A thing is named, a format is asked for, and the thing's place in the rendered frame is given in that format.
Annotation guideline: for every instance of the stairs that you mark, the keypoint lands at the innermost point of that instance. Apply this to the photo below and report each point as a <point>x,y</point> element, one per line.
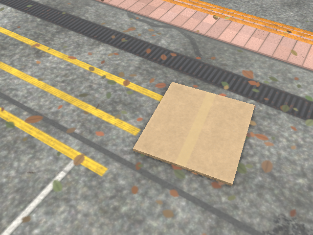
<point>250,18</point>

